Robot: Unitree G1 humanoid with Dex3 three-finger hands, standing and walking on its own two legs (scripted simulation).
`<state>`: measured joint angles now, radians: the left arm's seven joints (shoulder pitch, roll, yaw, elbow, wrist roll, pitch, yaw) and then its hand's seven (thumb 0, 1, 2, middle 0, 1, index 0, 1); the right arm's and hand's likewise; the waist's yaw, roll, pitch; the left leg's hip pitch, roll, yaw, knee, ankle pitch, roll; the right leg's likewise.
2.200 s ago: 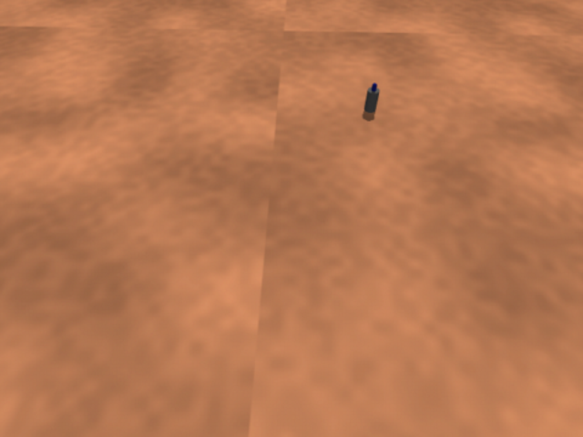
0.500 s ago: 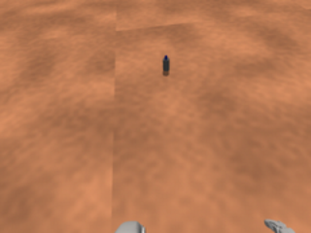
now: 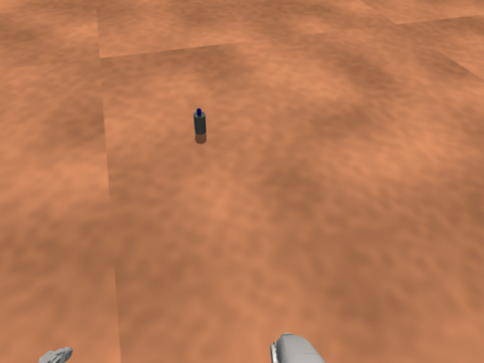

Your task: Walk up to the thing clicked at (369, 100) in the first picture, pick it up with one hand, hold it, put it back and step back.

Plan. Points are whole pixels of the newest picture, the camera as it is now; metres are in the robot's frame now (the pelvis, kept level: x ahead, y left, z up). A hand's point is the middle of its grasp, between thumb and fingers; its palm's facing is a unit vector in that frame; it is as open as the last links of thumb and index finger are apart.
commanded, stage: walk up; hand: left
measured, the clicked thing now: (199, 120) +1.54 +0.16 -0.69
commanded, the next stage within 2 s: none
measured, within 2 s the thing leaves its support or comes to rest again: neither
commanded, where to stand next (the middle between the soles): +1.21 -0.02 m, yaw -2 degrees
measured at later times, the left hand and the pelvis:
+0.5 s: hand (134, 268) +0.33 +0.22 -0.13, palm faces -0.04 -0.92 -0.38, open 7.4 cm; pelvis +0.28 -0.05 +0.00, yaw -3 degrees
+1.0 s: hand (135, 170) +0.62 +0.27 -0.14, palm faces -0.10 -0.93 -0.34, open 7.4 cm; pelvis +0.53 +0.00 +0.00, yaw -2 degrees
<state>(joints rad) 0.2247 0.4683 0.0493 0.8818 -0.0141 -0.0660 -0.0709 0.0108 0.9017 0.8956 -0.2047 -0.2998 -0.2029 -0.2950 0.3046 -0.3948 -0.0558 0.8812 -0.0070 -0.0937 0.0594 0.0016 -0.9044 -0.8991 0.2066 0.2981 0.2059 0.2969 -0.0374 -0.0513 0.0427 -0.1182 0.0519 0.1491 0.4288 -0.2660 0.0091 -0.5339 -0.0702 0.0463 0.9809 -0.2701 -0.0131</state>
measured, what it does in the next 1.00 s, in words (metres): walks ahead: right foot, then left foot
